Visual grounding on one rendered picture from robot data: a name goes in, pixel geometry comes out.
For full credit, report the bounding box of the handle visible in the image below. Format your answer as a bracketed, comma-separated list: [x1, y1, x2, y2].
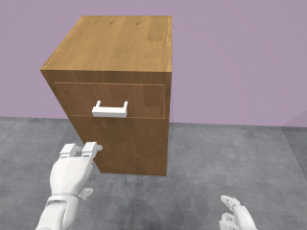
[92, 101, 128, 118]

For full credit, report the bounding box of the robot left hand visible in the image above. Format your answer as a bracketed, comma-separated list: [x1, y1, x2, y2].
[50, 142, 103, 201]

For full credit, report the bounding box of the robot left forearm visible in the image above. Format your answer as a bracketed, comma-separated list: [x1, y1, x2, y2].
[35, 194, 80, 230]

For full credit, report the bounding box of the cabinet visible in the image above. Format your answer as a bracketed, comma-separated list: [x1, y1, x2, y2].
[39, 15, 173, 176]

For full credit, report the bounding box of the robot right hand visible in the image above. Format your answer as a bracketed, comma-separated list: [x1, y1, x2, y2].
[219, 195, 256, 230]

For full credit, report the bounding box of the drawer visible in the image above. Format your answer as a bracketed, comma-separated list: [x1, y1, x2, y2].
[54, 81, 165, 118]

